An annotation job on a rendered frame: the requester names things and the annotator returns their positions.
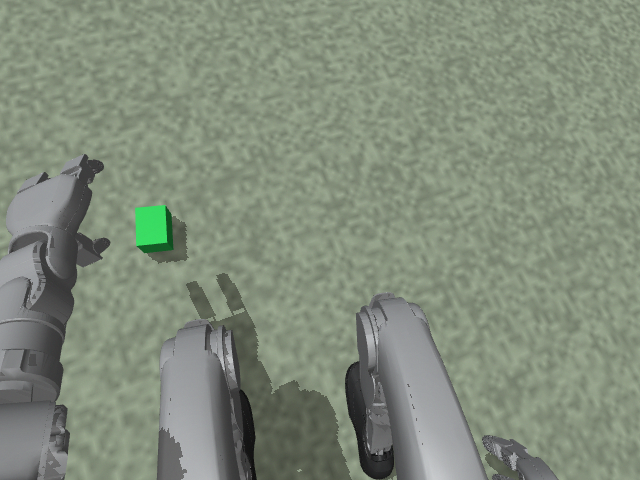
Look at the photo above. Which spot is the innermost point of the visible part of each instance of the left robot foot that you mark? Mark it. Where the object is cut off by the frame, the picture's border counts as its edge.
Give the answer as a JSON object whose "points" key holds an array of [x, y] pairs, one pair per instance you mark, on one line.
{"points": [[248, 435]]}

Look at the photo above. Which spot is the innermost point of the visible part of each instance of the left robot hand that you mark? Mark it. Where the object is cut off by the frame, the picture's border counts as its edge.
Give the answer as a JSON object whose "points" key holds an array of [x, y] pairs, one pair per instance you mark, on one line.
{"points": [[60, 202]]}

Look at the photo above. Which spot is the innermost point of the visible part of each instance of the right robot hand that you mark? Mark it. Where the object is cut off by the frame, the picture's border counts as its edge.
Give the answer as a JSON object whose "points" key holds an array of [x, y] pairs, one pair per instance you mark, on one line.
{"points": [[516, 457]]}

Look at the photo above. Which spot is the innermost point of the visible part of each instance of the small box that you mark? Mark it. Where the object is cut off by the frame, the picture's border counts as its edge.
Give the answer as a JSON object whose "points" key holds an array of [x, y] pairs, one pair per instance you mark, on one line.
{"points": [[154, 229]]}

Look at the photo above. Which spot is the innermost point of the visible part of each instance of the right robot foot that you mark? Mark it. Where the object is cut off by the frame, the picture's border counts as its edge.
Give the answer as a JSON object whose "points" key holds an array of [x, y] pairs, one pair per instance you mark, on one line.
{"points": [[376, 467]]}

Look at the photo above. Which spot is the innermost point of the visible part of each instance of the left robot arm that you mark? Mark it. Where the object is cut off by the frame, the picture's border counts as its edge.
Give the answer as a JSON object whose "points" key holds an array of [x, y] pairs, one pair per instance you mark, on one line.
{"points": [[36, 278]]}

